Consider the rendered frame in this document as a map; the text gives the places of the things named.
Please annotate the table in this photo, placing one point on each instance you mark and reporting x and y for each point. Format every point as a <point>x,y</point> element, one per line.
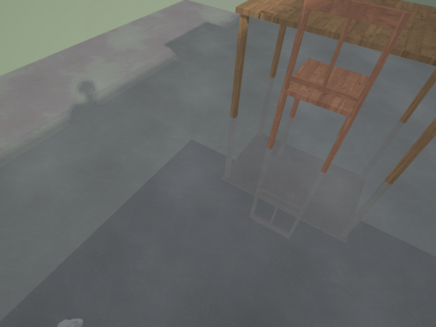
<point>416,42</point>

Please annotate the chair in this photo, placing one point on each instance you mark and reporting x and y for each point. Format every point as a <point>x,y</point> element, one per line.
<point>330,87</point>

